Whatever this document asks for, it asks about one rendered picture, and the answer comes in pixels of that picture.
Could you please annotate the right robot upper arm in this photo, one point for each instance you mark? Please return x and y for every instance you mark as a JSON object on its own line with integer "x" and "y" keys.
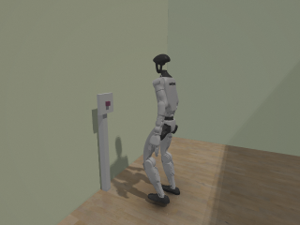
{"x": 177, "y": 99}

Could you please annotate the left robot upper arm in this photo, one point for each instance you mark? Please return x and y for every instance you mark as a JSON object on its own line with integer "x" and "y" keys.
{"x": 159, "y": 87}

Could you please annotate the robot left hand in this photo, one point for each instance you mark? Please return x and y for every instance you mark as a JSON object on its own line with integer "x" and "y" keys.
{"x": 156, "y": 141}

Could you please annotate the robot right thigh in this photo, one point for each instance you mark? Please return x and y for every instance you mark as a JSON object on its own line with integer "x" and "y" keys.
{"x": 164, "y": 145}

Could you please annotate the left robot shin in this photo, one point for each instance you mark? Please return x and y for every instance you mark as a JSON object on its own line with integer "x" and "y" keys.
{"x": 153, "y": 176}

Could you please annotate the robot left forearm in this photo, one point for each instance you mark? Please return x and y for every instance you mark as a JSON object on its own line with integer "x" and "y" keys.
{"x": 160, "y": 118}

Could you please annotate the panel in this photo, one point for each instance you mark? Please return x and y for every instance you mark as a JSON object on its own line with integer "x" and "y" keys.
{"x": 103, "y": 137}

